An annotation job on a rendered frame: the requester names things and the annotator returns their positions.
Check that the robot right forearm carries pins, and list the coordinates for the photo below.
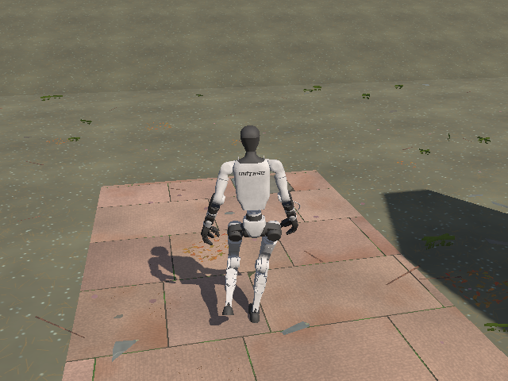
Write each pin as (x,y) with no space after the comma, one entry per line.
(289,209)

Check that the robot left forearm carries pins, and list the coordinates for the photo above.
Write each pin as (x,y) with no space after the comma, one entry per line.
(211,213)

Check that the humanoid robot torso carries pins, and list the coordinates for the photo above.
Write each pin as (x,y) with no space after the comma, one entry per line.
(252,182)

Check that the right robot upper arm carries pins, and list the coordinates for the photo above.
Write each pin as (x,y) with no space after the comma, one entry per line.
(280,179)

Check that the left robot hand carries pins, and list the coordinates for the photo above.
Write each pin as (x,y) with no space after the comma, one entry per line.
(206,233)

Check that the right robot hand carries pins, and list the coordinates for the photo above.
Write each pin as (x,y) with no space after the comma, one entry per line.
(286,222)

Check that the right robot shin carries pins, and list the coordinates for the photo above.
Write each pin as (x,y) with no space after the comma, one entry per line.
(258,287)

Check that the left robot upper arm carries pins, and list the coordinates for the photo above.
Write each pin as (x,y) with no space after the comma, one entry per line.
(221,184)

